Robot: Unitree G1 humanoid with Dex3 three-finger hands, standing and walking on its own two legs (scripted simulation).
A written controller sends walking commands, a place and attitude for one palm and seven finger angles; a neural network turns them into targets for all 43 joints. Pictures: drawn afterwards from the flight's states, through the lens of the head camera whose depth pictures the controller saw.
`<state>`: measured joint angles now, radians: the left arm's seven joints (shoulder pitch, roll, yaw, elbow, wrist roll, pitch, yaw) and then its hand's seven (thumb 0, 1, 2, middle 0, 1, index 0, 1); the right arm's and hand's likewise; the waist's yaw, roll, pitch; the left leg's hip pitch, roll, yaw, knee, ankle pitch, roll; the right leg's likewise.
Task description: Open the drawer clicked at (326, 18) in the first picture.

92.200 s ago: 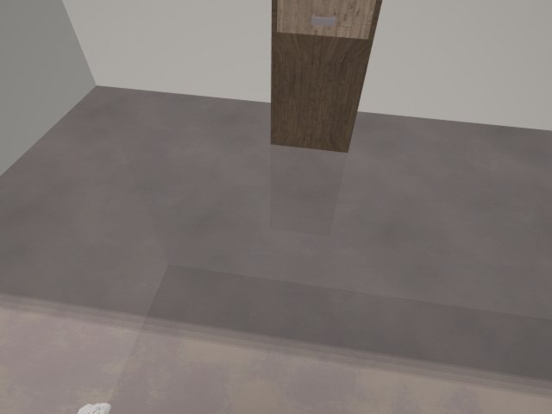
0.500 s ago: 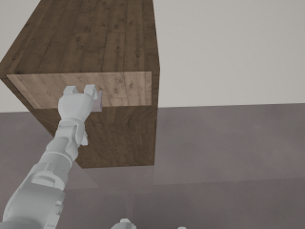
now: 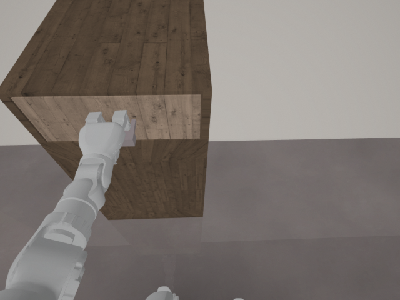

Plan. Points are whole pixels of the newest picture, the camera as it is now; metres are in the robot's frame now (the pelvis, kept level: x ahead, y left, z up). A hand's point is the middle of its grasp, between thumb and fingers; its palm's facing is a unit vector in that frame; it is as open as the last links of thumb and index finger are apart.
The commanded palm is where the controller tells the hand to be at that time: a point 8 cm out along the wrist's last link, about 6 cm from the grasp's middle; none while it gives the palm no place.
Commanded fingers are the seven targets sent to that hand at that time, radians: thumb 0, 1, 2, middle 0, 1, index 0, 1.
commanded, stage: close the thumb around the handle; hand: left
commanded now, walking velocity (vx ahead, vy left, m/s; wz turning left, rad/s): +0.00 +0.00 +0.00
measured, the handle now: (114, 131) +0.49 +0.22 +0.00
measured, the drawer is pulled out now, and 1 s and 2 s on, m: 0.00 0.06 0.18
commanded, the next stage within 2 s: pull the drawer open in 0.14 s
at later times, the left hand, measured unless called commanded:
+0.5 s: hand (111, 153) +0.43 +0.21 +0.00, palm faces -0.03 -0.03 -1.00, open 8.0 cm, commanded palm +0.38 +0.21 +0.04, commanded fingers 0.00 0.90 0.90 -0.40 -1.35 -0.40 -1.35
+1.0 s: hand (107, 177) +0.37 +0.21 +0.00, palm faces +0.02 -0.08 -1.00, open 7.9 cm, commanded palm +0.32 +0.21 +0.04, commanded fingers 0.00 0.90 0.90 -0.40 -1.35 -0.40 -1.35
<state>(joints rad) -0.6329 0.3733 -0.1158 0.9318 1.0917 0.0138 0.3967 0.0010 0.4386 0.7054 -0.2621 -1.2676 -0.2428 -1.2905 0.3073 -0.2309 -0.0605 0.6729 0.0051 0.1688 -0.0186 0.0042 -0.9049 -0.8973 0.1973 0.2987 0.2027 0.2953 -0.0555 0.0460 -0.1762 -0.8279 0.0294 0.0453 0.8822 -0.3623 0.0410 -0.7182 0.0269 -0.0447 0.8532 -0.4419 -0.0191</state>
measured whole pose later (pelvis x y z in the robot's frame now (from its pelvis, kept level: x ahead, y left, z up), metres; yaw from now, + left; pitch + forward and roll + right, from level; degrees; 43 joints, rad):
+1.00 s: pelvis +0.04 +0.00 +0.01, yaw -1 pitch +15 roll -1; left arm -0.13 0.32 -0.13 0.41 1.07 0.08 0.41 0.04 0.52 0.71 -0.15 -1.29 -0.20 -1.26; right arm 0.19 -0.23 -0.05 0.59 0.01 0.16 0.01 0.01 -0.91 -0.90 0.20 0.30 0.20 0.30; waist 0.00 0.05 -0.18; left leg -0.67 0.02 0.07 0.82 -0.40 0.04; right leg -0.57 0.02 -0.01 0.79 -0.47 -0.02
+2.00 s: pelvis +0.02 -0.03 +0.01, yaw +0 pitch +11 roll +0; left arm 0.30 0.33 -0.10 0.08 1.05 0.02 0.44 0.07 0.52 0.73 -0.15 -1.24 -0.22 -1.26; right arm 0.13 -0.23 -0.02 0.57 -0.02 0.12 0.01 0.01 -0.91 -0.90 0.20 0.30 0.20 0.30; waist 0.03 0.05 -0.15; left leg -0.65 0.03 0.05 0.85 -0.40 0.00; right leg -0.56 0.03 -0.04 0.86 -0.50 -0.05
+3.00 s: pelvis +0.01 -0.03 -0.01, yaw +0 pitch +12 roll +1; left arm 0.77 0.36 -0.01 -0.21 1.03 -0.13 0.52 0.07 0.55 0.71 -0.13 -1.21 -0.21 -1.26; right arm 0.13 -0.22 -0.02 0.50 -0.05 0.13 0.07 0.01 -0.91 -0.90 0.20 0.30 0.20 0.30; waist 0.07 0.06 -0.18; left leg -0.75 0.04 0.05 0.97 -0.44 -0.01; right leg -0.67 0.04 -0.03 1.00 -0.55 -0.07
